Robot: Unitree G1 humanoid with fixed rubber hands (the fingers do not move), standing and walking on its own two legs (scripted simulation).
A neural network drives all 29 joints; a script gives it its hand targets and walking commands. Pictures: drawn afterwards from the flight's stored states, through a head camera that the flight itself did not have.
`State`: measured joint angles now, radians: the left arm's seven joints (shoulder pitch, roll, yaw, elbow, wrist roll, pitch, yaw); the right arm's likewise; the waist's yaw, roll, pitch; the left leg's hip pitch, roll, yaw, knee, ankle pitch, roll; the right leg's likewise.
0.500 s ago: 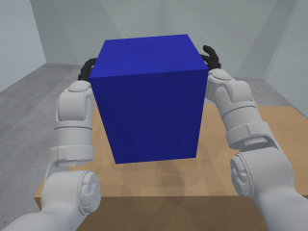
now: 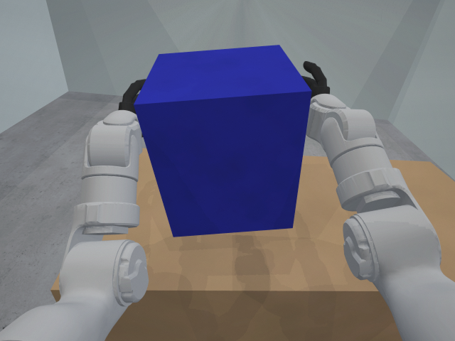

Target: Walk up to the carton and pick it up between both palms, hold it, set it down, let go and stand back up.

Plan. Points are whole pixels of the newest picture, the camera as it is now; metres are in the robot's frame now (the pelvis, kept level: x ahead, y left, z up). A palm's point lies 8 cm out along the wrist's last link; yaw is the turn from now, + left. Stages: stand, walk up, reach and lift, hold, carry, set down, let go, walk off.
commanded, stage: hold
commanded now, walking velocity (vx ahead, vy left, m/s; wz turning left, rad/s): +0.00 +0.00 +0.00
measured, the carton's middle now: (226, 141) +0.38 +0.00 +0.25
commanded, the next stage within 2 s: none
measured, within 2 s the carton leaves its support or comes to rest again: neither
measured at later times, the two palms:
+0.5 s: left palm (133, 124) +0.37 +0.15 +0.28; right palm (317, 109) +0.38 -0.15 +0.32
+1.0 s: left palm (130, 122) +0.37 +0.15 +0.28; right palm (318, 106) +0.37 -0.14 +0.32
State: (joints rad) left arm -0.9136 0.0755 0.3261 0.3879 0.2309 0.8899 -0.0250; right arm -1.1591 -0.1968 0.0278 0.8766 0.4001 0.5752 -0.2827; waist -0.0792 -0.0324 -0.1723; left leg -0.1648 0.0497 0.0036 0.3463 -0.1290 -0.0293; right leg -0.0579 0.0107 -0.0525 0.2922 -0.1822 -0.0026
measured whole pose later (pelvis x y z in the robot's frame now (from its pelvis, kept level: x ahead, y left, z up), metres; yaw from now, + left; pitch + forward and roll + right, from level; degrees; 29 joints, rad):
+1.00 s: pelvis +0.00 +0.00 +0.00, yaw +0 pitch -4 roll -1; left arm -0.90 0.07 0.34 0.34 0.24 0.91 -0.04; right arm -1.15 -0.19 0.03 0.83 0.41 0.61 -0.30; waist -0.09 -0.03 -0.16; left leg -0.14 0.05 0.00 0.35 -0.14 -0.03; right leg -0.04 0.01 -0.05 0.30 -0.19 0.00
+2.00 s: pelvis +0.00 +0.00 +0.00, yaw +0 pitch -4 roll -1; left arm -0.90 0.07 0.34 0.34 0.23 0.91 -0.03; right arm -1.14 -0.19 0.04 0.82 0.41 0.62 -0.30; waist -0.08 -0.03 -0.16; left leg -0.14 0.05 0.00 0.35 -0.13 -0.03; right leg -0.04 0.01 -0.05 0.30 -0.19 -0.01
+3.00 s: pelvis +0.00 +0.00 +0.00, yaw +0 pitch -4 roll -1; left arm -0.89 0.07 0.34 0.33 0.23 0.90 -0.02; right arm -1.13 -0.19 0.04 0.81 0.41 0.62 -0.30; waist -0.08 -0.03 -0.16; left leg -0.15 0.05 -0.01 0.35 -0.14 -0.03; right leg -0.04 0.01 -0.05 0.30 -0.19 -0.01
